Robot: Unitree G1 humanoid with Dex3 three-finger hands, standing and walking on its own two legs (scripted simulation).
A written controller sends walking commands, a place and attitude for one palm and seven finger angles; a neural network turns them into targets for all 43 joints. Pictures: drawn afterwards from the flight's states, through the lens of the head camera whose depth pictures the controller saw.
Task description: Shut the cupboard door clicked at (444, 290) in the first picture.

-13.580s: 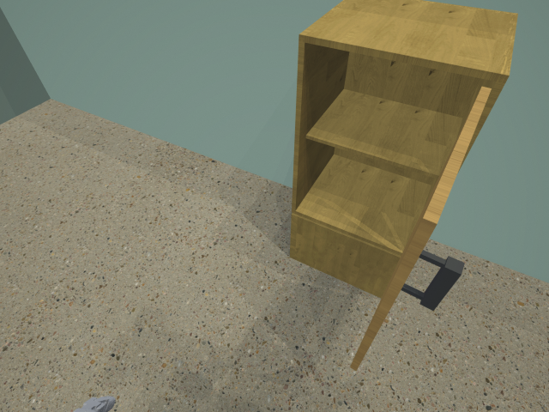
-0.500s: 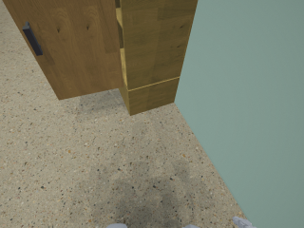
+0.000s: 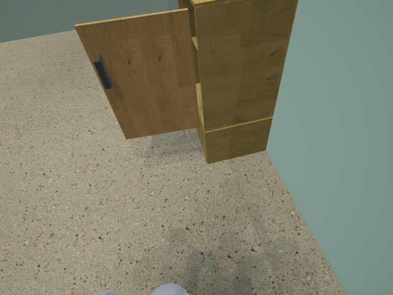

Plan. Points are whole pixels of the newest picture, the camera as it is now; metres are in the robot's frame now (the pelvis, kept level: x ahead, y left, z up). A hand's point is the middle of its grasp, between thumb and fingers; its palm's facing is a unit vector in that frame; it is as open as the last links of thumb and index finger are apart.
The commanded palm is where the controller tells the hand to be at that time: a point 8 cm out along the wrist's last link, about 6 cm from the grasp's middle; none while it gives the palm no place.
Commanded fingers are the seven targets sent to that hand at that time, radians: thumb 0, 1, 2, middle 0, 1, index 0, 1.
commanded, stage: take the last steps up to it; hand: left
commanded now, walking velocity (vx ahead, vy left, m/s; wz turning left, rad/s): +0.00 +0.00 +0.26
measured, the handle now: (103, 71) +0.89 +0.42 -0.02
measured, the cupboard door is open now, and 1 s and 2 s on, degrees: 86 86 86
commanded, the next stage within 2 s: come to a stop and stand still in 1.36 s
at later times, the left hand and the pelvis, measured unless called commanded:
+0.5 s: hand out of the picture +0.01 +0.26 -0.17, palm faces +0.15 -0.97 -0.21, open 7.4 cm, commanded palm none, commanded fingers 0.00 0.90 0.90 -0.20 -0.30 -0.20 -0.30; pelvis +0.03 +0.06 +0.01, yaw +5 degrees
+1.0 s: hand (127, 258) +0.23 +0.21 -0.15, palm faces +0.15 -0.96 -0.26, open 7.1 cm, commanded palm none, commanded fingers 0.00 0.90 0.90 -0.20 -0.30 -0.20 -0.30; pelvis +0.20 +0.01 +0.00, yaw +6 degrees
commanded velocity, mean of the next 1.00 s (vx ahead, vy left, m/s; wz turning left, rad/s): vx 0.29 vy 0.03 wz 0.04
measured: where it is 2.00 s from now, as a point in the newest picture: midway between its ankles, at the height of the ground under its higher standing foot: (196, 263)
